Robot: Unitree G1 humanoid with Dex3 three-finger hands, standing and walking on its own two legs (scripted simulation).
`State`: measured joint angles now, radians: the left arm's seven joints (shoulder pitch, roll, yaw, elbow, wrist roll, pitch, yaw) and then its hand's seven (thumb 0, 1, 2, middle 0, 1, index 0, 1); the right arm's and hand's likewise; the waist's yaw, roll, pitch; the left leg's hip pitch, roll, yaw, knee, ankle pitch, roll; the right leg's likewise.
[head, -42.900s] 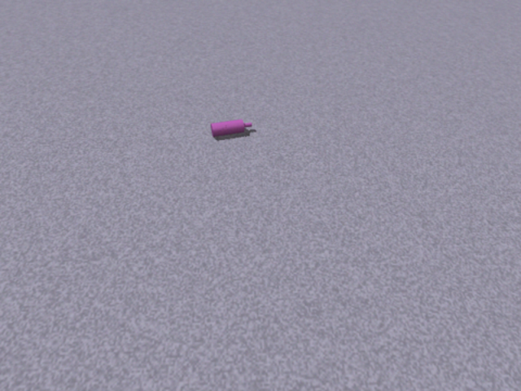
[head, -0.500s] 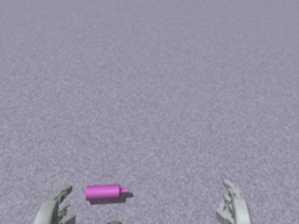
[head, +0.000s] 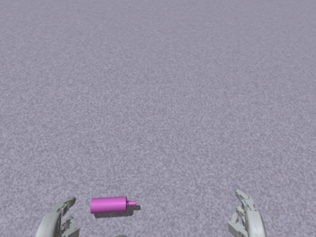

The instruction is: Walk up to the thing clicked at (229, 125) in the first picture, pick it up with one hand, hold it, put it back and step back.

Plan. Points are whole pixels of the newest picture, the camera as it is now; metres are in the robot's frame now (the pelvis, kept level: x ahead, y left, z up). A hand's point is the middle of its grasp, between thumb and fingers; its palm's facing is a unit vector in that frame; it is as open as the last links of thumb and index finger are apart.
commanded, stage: stand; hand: left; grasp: from above
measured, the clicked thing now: (114, 204) +0.40 +0.20 -0.67
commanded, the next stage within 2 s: none
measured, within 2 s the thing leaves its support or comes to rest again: neither
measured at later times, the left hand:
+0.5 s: hand out of the picture +0.04 +0.24 -0.11, palm faces +0.05 -0.95 -0.31, open 7.4 cm
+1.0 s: hand out of the picture +0.02 +0.24 -0.10, palm faces +0.03 -0.95 -0.32, open 7.3 cm
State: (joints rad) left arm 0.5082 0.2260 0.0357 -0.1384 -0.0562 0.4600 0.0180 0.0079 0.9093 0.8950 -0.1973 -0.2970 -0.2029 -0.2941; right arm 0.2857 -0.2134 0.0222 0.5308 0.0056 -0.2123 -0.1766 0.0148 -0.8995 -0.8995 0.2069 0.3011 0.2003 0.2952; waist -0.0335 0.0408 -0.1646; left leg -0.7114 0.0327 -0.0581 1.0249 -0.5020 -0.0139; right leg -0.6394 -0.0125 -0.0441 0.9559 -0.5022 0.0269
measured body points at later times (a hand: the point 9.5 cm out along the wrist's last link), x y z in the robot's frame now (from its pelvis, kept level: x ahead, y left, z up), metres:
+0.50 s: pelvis -0.01 +0.01 +0.05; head +0.00 +0.02 +0.50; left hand +0.04 +0.29 -0.09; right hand +0.06 -0.27 -0.08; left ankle +0.00 +0.12 -0.68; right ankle -0.02 -0.14 -0.68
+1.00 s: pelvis -0.02 +0.00 +0.07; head -0.03 +0.00 +0.52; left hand +0.02 +0.29 -0.08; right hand +0.04 -0.28 -0.07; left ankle +0.00 +0.12 -0.68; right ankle -0.02 -0.14 -0.68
